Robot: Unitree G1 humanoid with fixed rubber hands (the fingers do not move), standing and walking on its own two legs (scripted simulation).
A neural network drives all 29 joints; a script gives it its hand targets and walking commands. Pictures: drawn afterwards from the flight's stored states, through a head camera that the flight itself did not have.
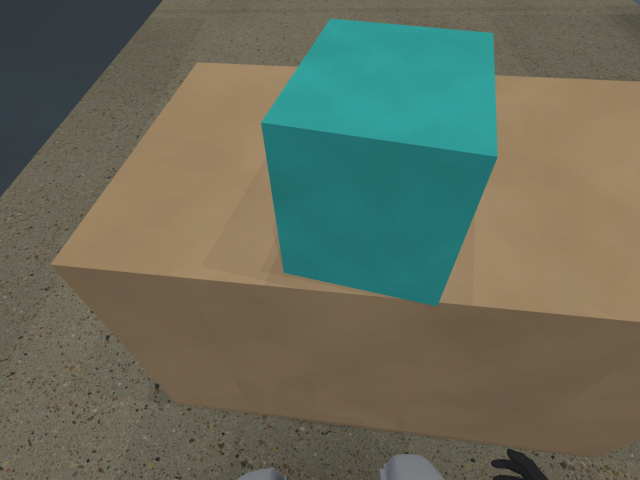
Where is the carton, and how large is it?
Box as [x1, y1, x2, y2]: [261, 19, 497, 305]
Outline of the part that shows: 330,19 261,122 284,272 437,305 497,156 492,33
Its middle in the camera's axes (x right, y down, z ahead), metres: +0.09 -0.12 +0.59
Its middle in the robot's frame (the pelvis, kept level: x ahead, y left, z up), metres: +0.53 -0.09 +0.10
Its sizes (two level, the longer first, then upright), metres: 0.298 0.243 0.276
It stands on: a pedestal, 0.70 m high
